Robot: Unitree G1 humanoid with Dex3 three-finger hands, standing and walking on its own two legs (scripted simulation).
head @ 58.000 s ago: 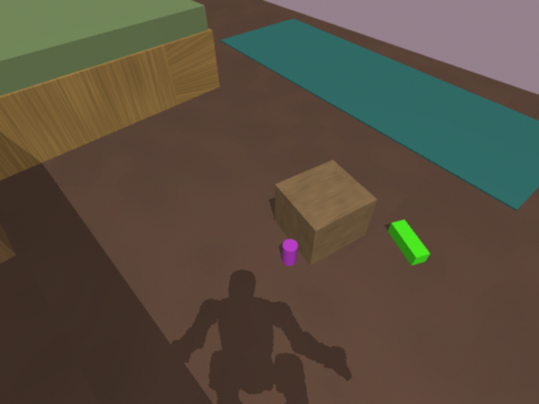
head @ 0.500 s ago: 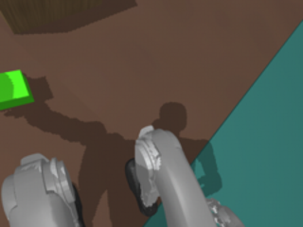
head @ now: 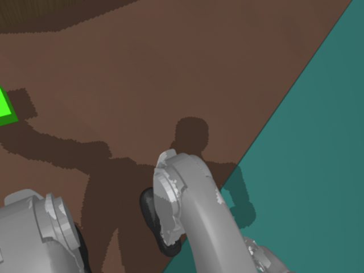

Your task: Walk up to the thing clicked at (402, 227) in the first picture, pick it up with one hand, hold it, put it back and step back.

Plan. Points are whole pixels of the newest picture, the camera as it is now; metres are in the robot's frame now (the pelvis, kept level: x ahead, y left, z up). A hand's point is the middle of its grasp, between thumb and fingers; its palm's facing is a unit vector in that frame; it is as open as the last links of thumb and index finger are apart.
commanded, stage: rest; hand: left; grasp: from above
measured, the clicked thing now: out of the picture +0.46 +0.33 -0.28
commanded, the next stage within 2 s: open in 0.02 s
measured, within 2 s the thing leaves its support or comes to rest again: neither
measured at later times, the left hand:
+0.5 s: hand out of the picture +0.45 +0.33 -0.25, palm faces -0.43 -0.14 -0.89, open 12.5 cm
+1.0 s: hand out of the picture +0.45 +0.33 -0.25, palm faces -0.44 -0.15 -0.88, open 13.9 cm
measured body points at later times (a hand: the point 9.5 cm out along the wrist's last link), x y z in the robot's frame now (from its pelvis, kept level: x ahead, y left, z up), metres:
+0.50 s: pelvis +0.00 +0.00 +0.00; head +0.28 +0.13 +0.32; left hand +0.47 +0.33 -0.20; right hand +0.05 -0.25 -0.06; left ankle +0.06 +0.13 -0.28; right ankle +0.10 -0.10 -0.28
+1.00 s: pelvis +0.00 +0.00 +0.00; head +0.28 +0.12 +0.32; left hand +0.47 +0.34 -0.20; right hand +0.05 -0.25 -0.06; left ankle +0.06 +0.13 -0.28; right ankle +0.10 -0.10 -0.28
